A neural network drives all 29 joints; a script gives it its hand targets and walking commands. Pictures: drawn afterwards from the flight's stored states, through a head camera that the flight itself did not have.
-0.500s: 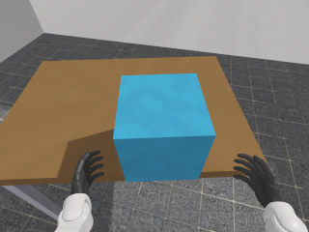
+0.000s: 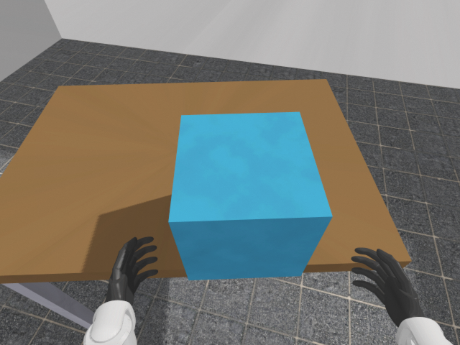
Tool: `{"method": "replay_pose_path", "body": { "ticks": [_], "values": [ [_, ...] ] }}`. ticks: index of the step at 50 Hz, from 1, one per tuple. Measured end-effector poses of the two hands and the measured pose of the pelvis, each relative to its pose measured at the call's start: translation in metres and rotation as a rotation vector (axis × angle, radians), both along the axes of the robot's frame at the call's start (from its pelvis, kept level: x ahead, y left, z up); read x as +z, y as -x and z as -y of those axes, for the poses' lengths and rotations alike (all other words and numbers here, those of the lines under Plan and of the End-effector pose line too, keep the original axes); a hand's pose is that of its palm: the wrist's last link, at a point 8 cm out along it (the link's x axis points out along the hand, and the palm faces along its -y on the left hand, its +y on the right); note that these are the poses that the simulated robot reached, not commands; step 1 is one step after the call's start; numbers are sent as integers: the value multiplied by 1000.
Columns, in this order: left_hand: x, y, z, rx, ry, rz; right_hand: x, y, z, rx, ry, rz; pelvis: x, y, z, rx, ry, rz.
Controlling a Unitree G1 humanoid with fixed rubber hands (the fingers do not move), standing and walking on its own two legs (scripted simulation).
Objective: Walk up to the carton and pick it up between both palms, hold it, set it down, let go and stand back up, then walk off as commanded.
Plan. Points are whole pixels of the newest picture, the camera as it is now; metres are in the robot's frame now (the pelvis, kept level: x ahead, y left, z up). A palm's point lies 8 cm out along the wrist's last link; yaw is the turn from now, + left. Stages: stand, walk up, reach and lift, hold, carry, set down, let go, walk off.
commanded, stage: set down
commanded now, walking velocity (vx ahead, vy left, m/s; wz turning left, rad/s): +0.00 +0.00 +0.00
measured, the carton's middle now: (242, 198) +0.37 +0.01 +0.03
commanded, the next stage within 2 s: let go in 1.30 s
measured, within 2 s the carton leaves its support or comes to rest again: neither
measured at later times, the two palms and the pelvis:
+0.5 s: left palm (122, 309) +0.19 +0.21 -0.02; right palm (398, 322) +0.18 -0.23 -0.02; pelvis +0.01 +0.00 +0.00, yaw +0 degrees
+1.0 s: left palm (121, 310) +0.19 +0.21 -0.02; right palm (385, 321) +0.19 -0.23 -0.05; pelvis +0.01 +0.01 +0.00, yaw +0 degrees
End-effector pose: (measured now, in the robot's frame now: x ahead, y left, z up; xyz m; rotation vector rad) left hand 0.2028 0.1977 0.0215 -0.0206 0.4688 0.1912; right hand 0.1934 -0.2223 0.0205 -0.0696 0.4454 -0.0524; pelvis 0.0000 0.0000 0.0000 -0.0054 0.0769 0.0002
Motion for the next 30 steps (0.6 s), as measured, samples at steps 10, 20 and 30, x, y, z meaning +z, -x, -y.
{"method": "replay_pose_path", "body": {
  "ticks": [10,20,30],
  "values": [
    [-18,5,-5,5,10,-44,-14,3,4,-15,31,-42,0,-11,-3,1,3,-4],
    [-36,14,-7,0,14,-83,-30,12,9,-26,63,-76,0,-12,-4,2,3,4],
    [-38,16,-8,-17,3,-62,-50,14,7,-27,80,-130,0,-11,-6,3,3,10]
  ]
}}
